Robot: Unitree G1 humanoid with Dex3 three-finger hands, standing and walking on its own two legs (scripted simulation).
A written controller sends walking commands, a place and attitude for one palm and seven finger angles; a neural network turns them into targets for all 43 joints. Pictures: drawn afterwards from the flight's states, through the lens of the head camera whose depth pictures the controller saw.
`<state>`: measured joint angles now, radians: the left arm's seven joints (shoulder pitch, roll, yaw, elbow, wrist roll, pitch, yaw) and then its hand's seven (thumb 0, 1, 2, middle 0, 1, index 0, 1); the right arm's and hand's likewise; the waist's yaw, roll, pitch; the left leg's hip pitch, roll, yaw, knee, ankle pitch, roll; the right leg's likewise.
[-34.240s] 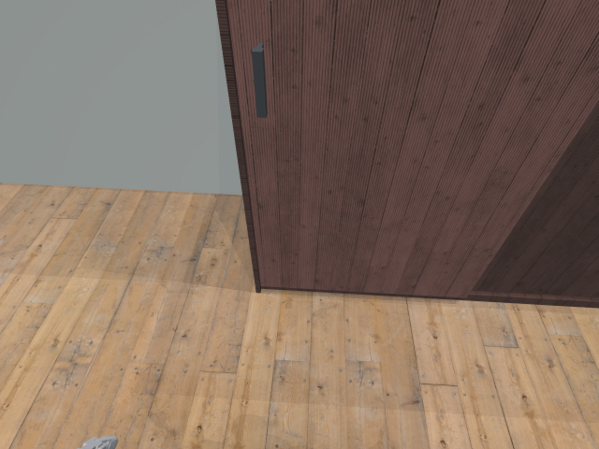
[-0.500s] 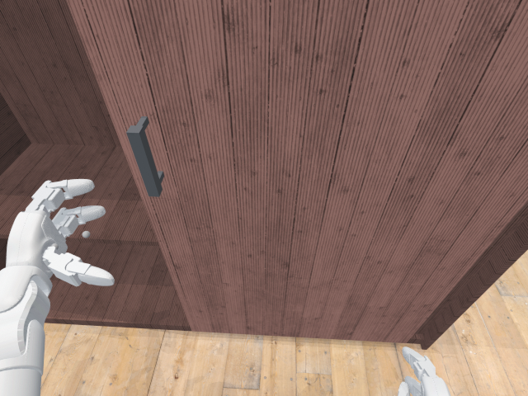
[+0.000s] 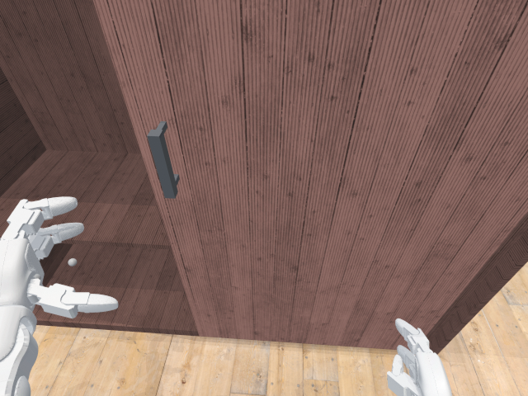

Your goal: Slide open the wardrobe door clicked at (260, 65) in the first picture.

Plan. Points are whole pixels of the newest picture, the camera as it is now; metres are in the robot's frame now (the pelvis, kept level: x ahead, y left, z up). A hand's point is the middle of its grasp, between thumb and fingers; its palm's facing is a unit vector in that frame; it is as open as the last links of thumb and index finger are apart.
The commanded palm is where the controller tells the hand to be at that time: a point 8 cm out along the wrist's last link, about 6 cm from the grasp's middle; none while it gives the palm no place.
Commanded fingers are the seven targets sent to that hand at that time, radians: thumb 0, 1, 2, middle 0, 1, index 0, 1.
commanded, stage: draw the hand back to the body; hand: left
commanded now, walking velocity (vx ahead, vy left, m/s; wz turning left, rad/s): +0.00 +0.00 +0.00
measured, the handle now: (166, 160) +0.47 +0.24 +0.12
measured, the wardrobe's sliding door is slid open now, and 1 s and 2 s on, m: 0.69 0.69 0.69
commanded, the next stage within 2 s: step back with the hand held close in 0.96 s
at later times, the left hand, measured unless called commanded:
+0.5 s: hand (68, 263) +0.21 +0.26 +0.17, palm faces +0.45 -0.82 -0.36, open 9.6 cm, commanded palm +0.16 +0.30 +0.17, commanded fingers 0.00 0.79 0.85 -0.20 -0.36 -0.20 -0.36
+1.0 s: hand (85, 272) +0.19 +0.23 +0.17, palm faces +0.46 -0.81 -0.37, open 7.5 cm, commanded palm +0.16 +0.27 +0.18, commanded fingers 0.00 0.90 0.90 -0.20 -0.30 -0.20 -0.30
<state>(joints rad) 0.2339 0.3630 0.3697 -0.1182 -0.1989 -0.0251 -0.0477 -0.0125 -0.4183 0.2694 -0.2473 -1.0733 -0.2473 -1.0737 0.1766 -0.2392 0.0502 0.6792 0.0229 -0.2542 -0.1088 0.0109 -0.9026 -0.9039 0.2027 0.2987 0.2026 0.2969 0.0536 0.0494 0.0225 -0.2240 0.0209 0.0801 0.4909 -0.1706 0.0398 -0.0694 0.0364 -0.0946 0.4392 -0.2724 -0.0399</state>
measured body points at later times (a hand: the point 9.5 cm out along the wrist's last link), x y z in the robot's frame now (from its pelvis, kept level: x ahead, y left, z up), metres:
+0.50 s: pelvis +0.02 +0.00 +0.01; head -0.02 -0.01 +0.46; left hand +0.18 +0.30 +0.19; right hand +0.20 -0.23 -0.07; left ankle +0.07 +0.09 -0.74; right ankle -0.01 -0.09 -0.74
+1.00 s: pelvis +0.02 -0.03 +0.01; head -0.02 -0.05 +0.45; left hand +0.16 +0.27 +0.19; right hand +0.20 -0.25 -0.08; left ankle +0.07 +0.09 -0.74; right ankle -0.01 -0.09 -0.74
